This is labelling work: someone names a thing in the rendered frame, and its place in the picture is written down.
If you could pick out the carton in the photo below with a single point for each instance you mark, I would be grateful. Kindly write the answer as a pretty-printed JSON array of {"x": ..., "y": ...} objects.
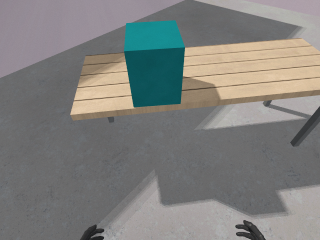
[{"x": 154, "y": 54}]

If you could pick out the left robot hand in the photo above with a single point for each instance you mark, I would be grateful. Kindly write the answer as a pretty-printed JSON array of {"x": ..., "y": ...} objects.
[{"x": 91, "y": 231}]

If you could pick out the right robot hand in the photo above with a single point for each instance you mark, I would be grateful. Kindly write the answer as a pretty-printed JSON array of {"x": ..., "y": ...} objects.
[{"x": 254, "y": 234}]

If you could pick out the table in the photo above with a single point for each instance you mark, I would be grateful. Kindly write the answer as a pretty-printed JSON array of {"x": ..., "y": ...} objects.
[{"x": 213, "y": 75}]

